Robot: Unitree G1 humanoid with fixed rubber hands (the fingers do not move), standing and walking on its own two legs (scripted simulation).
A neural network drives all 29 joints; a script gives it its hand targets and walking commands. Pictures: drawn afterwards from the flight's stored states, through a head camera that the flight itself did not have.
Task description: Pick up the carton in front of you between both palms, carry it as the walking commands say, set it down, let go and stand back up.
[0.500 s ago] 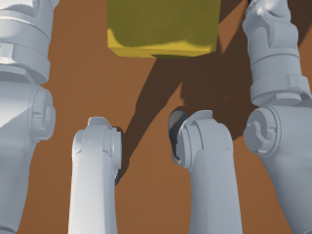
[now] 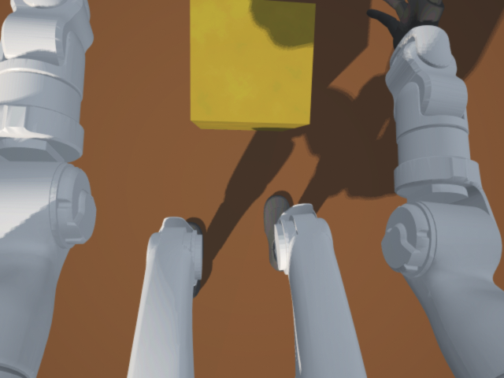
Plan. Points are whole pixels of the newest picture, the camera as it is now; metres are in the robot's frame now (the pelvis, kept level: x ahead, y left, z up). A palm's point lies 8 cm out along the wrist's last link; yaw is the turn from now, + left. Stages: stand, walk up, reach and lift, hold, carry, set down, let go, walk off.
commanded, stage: set down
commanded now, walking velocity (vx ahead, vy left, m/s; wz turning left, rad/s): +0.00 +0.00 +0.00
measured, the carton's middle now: (246, 78) +0.54 -0.05 -0.40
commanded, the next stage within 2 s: let go in 0.28 s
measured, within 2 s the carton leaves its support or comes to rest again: neither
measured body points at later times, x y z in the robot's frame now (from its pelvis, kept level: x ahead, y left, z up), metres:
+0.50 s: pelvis +0.03 -0.01 +0.13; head +0.34 -0.01 +0.46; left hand +0.56 +0.17 +0.02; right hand +0.50 -0.23 +0.01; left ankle +0.06 +0.12 -0.49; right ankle +0.12 -0.13 -0.49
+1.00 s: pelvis +0.09 -0.01 +0.22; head +0.24 -0.02 +0.65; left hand +0.38 +0.20 +0.12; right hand +0.33 -0.25 +0.13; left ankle +0.06 +0.12 -0.49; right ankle +0.12 -0.13 -0.49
